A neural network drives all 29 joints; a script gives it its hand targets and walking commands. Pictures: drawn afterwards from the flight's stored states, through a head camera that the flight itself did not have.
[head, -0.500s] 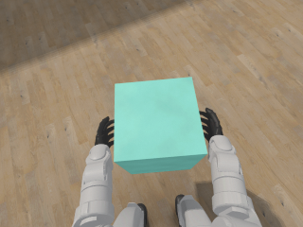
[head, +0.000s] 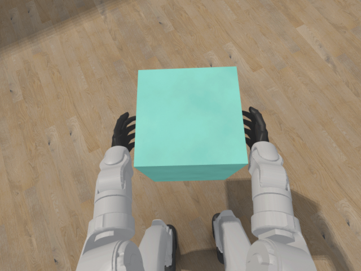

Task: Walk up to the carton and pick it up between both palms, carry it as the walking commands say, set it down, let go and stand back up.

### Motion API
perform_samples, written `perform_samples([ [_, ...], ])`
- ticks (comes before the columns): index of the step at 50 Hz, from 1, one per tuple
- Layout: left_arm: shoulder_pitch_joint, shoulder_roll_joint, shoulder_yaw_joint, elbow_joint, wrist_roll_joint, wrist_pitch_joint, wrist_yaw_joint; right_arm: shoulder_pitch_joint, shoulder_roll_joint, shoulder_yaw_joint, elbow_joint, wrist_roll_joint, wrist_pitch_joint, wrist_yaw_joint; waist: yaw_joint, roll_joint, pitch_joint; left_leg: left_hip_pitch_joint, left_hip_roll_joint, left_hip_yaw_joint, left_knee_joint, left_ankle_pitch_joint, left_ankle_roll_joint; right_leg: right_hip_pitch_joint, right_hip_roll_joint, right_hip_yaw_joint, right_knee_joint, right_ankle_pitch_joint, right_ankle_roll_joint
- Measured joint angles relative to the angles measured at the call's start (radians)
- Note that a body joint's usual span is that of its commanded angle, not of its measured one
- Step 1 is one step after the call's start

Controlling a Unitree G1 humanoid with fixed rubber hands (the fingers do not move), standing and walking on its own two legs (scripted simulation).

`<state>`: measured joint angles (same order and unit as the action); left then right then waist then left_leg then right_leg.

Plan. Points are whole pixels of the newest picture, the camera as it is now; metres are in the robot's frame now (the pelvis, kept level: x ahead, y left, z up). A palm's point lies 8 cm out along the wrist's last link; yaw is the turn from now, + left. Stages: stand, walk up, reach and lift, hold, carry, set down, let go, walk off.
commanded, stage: set down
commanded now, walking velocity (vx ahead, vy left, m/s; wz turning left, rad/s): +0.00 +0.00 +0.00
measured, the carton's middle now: (188, 133) +0.44 -0.02 -0.15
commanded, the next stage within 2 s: none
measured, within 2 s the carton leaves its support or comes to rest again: neither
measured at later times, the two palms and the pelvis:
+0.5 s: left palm (132, 145) +0.42 +0.14 -0.16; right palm (247, 141) +0.41 -0.17 -0.16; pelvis -0.03 +0.01 -0.08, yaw -1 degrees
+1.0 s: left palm (143, 143) +0.45 +0.13 -0.25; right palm (242, 139) +0.44 -0.18 -0.25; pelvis -0.04 +0.01 -0.15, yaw +0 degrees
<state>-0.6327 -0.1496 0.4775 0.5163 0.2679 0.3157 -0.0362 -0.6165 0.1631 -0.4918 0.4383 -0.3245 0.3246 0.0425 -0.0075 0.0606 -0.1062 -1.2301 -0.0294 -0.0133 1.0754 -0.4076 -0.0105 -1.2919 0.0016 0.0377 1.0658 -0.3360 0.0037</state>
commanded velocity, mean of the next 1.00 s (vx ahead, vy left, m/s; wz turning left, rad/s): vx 0.00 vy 0.00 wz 0.00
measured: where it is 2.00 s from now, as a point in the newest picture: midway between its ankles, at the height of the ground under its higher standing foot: (195, 253)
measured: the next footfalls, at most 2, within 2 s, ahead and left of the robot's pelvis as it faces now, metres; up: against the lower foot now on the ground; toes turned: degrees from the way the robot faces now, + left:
none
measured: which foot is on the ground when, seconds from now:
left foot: down 0.00-1.00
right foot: down 0.00-1.00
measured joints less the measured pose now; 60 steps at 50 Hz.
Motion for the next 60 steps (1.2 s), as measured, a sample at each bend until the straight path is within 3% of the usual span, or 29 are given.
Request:
perform_samples([
  [10, -0.022, 0.019, -0.039, -0.004, -0.033, -0.037, 0.027, -0.031, -0.023, 0.009, 0.010, 0.034, -0.039, -0.006, -0.007, -0.038, -0.049, -0.171, -0.010, -0.033, 0.104, -0.033, -0.018, -0.169, 0.018, 0.001, 0.088, -0.016, 0.001],
  [17, -0.104, 0.042, -0.036, 0.014, -0.041, -0.031, 0.045, -0.116, -0.055, 0.000, 0.051, 0.070, -0.045, -0.018, 0.008, -0.026, -0.039, -0.286, -0.013, -0.025, 0.209, -0.049, -0.015, -0.284, 0.021, 0.009, 0.185, -0.026, 0.010],
  [22, -0.167, 0.066, -0.017, 0.042, -0.060, -0.014, 0.050, -0.193, -0.074, 0.000, 0.082, 0.057, -0.021, -0.029, 0.011, -0.012, -0.034, -0.368, -0.019, -0.014, 0.296, -0.066, -0.010, -0.368, 0.021, 0.019, 0.270, -0.039, 0.017],
  [26, -0.220, 0.092, -0.015, 0.065, -0.081, 0.005, 0.054, -0.240, -0.083, -0.003, 0.092, 0.044, -0.002, -0.039, -0.004, -0.009, -0.025, -0.427, -0.025, -0.014, 0.355, -0.075, -0.009, -0.424, 0.019, 0.019, 0.327, -0.048, 0.020],
  [34, -0.319, 0.115, -0.029, 0.126, -0.071, 0.036, 0.078, -0.316, -0.125, -0.027, 0.129, 0.055, 0.036, -0.038, -0.015, -0.018, -0.025, -0.525, -0.028, -0.012, 0.453, -0.097, -0.010, -0.522, 0.022, 0.020, 0.420, -0.066, 0.023],
  [47, -0.375, 0.133, -0.002, 0.177, -0.076, 0.013, 0.085, -0.396, -0.155, -0.023, 0.188, 0.036, 0.032, -0.039, -0.003, -0.003, -0.026, -0.640, -0.032, 0.001, 0.549, -0.137, -0.013, -0.650, 0.026, 0.032, 0.529, -0.104, 0.025],
  [60, -0.459, 0.208, -0.062, 0.182, -0.160, -0.016, 0.099, -0.480, -0.184, 0.020, 0.187, 0.116, 0.000, -0.090, -0.010, -0.029, 0.051, -0.763, -0.050, -0.018, 0.664, -0.146, -0.038, -0.776, 0.034, 0.027, 0.642, -0.106, 0.020],
])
